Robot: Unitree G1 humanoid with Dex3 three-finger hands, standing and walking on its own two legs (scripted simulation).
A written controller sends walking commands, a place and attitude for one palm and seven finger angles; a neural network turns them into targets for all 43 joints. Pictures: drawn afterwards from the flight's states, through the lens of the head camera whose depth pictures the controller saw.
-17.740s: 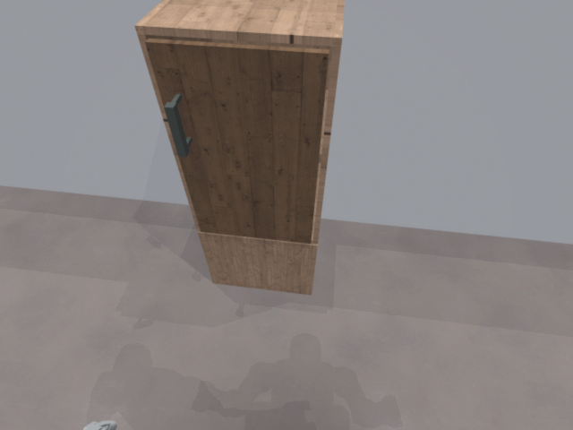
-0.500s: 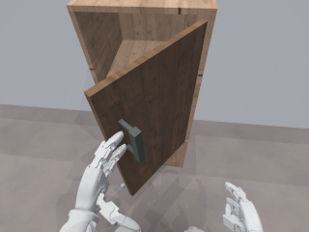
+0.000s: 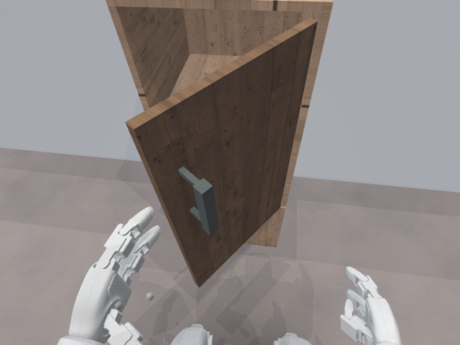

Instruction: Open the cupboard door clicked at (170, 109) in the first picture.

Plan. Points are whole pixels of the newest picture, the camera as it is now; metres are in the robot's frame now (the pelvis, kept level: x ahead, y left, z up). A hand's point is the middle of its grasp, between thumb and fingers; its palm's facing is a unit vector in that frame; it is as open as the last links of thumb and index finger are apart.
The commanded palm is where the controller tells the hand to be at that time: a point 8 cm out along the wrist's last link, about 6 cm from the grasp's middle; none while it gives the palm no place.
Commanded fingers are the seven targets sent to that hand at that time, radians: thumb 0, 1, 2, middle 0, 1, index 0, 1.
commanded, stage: draw the hand back to the body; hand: left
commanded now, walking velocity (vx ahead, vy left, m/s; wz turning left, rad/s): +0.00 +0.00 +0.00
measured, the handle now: (198, 202) +0.32 +0.08 +0.10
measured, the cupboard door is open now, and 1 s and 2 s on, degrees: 54 54 54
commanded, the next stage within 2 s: step back with the hand held close in 1.56 s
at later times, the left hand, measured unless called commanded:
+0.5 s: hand (94, 273) +0.19 +0.18 +0.15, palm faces -0.06 -0.99 -0.09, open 16.2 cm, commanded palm +0.15 +0.24 +0.16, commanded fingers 0.00 -0.25 0.41 -0.16 -0.30 -0.16 -0.30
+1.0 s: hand (15, 215) +0.23 +0.26 +0.21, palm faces +0.34 -0.85 -0.41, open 11.3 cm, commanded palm +0.18 +0.31 +0.22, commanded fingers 0.00 0.62 0.78 -0.19 -0.30 -0.19 -0.30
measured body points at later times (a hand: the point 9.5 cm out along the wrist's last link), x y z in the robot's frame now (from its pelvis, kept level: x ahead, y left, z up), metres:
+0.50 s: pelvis +0.01 +0.02 +0.03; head +0.01 +0.00 +0.48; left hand +0.19 +0.23 +0.15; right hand +0.20 -0.20 -0.03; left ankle +0.02 +0.13 -0.66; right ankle +0.01 -0.10 -0.66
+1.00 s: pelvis +0.04 +0.03 +0.08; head +0.03 +0.01 +0.53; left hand +0.20 +0.30 +0.23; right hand +0.22 -0.18 -0.01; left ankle +0.02 +0.13 -0.66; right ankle +0.01 -0.10 -0.66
